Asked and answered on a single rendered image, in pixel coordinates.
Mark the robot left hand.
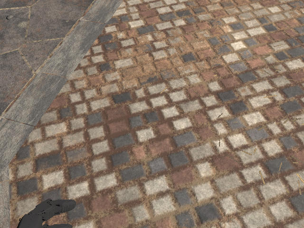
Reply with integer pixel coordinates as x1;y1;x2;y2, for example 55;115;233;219
17;199;76;228

